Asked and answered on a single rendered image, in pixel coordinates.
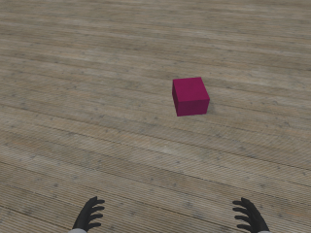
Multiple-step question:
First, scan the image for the carton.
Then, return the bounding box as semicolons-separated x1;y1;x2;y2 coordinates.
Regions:
172;77;210;117

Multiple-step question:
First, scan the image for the robot left hand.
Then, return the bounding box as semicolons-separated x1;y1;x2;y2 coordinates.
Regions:
72;196;105;232

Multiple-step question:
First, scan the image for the robot right hand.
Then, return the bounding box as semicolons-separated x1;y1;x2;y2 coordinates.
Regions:
232;197;270;233

